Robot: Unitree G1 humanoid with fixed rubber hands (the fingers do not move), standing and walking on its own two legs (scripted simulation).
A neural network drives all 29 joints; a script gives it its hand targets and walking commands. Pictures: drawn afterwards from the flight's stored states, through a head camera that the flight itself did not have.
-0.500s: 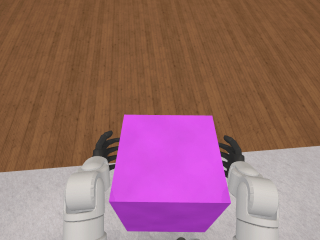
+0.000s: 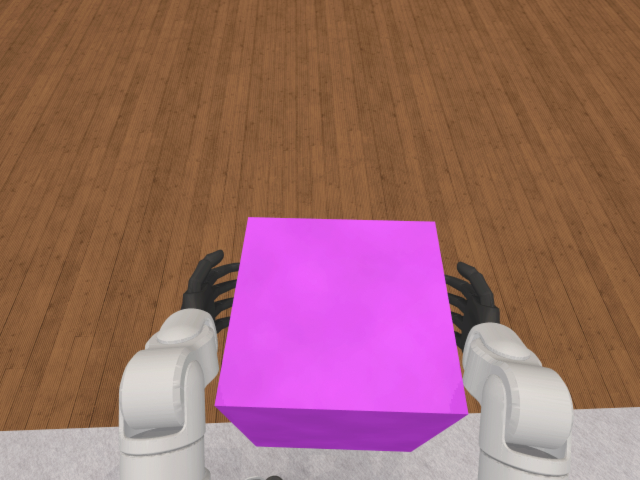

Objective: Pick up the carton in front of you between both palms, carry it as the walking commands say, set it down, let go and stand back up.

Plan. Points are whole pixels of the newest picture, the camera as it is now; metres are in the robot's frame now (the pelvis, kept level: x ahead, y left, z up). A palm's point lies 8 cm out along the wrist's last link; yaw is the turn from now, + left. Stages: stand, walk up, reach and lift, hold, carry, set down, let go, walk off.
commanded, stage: carry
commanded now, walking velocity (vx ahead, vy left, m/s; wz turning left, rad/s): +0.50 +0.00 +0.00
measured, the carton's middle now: (336, 345) +0.28 +0.00 +0.04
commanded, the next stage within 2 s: none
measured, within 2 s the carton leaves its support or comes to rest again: neither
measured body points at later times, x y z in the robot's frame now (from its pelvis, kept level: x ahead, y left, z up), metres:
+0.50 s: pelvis +0.32 +0.01 -0.01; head +0.36 +0.00 +0.44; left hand +0.72 +0.15 +0.16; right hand +0.71 -0.15 +0.15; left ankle +0.17 +0.10 -0.73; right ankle +0.44 -0.08 -0.73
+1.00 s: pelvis +0.65 +0.03 +0.03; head +0.75 +0.02 +0.47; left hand +1.07 +0.15 +0.16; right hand +1.04 -0.15 +0.15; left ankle +0.71 +0.11 -0.68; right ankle +0.51 -0.08 -0.58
